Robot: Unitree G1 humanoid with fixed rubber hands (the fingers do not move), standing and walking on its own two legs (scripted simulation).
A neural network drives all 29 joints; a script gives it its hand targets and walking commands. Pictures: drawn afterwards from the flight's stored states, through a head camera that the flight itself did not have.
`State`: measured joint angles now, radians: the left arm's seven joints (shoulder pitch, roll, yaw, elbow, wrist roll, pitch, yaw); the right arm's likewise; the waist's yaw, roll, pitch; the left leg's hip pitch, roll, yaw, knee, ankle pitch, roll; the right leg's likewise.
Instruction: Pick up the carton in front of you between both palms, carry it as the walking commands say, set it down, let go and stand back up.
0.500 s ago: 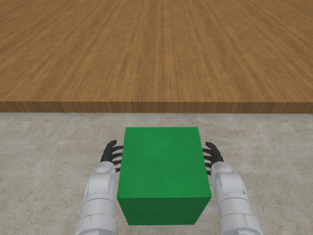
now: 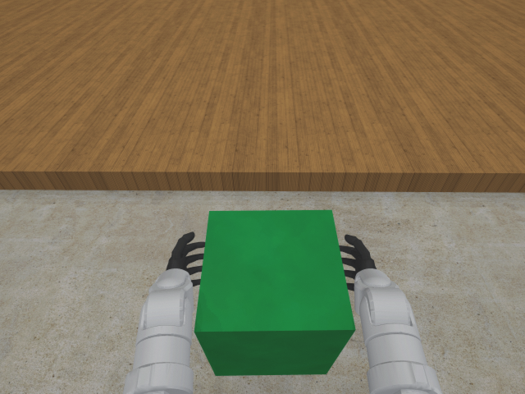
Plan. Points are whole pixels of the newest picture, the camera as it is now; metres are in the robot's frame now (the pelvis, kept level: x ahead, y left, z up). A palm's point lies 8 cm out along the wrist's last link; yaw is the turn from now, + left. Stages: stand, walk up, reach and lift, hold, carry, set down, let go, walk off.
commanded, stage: reach and lift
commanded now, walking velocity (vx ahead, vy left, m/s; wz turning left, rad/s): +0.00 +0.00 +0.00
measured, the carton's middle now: (270, 297) +0.30 +0.00 -0.05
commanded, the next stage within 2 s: hold in 0.28 s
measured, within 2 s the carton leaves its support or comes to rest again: neither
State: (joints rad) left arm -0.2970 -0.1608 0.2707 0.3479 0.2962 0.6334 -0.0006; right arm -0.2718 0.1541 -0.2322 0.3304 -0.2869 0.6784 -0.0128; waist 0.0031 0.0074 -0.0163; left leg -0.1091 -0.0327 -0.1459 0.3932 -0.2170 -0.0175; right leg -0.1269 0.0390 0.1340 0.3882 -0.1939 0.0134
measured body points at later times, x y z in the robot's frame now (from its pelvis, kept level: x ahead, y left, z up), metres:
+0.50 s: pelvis +0.00 +0.00 +0.00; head -0.05 +0.00 +0.45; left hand +0.30 +0.16 +0.05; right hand +0.29 -0.15 +0.04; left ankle +0.00 +0.13 -0.74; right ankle +0.02 -0.13 -0.74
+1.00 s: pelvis +0.00 +0.00 +0.00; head -0.05 +0.00 +0.45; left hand +0.30 +0.16 +0.05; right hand +0.30 -0.15 +0.04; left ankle +0.00 +0.14 -0.74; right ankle +0.01 -0.13 -0.74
